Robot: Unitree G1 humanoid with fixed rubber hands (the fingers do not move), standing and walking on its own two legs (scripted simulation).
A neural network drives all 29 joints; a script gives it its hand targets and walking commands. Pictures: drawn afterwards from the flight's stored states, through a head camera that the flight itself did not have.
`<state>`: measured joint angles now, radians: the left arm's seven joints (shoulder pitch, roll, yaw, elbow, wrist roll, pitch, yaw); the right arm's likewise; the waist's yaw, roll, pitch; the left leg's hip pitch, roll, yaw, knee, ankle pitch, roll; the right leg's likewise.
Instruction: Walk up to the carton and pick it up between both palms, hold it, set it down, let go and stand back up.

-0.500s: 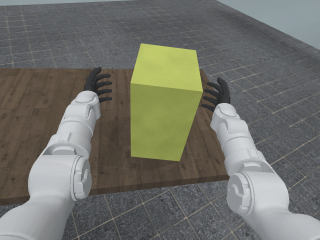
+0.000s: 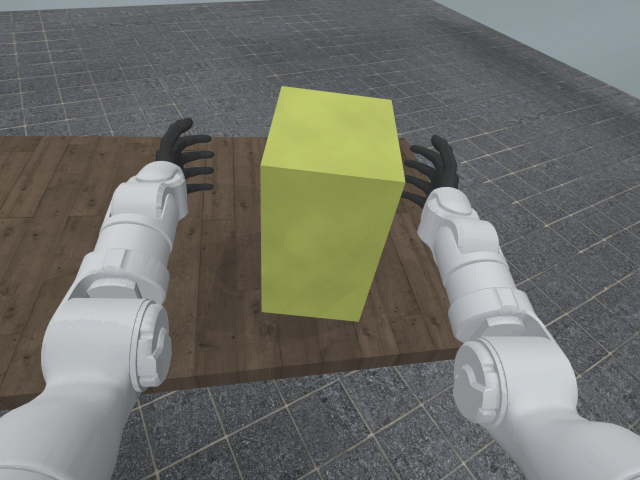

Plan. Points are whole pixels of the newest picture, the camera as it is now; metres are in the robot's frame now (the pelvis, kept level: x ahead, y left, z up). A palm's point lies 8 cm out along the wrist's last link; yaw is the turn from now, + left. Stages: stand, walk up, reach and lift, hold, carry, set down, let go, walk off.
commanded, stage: set down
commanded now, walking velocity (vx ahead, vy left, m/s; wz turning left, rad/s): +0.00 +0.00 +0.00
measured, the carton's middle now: (322, 212) +0.49 -0.03 +0.07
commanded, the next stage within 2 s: none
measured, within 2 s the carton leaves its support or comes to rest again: neither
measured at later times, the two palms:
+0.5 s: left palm (153, 213) +0.40 +0.19 +0.14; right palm (436, 257) +0.35 -0.16 +0.12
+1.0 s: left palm (139, 264) +0.35 +0.20 +0.11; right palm (440, 290) +0.31 -0.16 +0.10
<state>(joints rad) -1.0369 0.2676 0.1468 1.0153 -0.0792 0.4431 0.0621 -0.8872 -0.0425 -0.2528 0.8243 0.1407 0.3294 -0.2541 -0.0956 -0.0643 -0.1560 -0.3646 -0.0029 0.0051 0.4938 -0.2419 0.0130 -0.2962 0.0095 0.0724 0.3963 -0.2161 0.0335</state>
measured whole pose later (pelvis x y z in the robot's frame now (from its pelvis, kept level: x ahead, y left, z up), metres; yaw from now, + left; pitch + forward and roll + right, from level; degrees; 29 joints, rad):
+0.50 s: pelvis -0.04 +0.00 +0.00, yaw +0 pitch +4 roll -2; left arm -0.93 0.27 0.15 0.72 -0.08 0.58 0.02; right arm -0.64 -0.05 -0.13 0.53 0.19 0.31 -0.30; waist -0.05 -0.06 -0.02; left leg -0.36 0.00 0.01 0.49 -0.19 0.01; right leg -0.30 0.01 0.07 0.40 -0.17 0.04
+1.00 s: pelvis -0.05 +0.00 +0.00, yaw +0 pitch +2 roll -2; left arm -0.73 0.28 0.12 0.66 -0.12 0.45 -0.01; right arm -0.50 -0.04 -0.09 0.48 0.19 0.27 -0.30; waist -0.04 -0.06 -0.03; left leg -0.36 0.00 0.01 0.49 -0.17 0.02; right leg -0.30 0.01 0.07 0.40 -0.14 0.04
